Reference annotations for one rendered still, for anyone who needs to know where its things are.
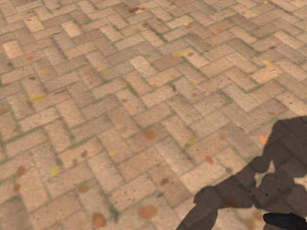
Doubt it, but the right robot hand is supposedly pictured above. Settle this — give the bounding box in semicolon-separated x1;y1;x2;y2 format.
263;212;307;230

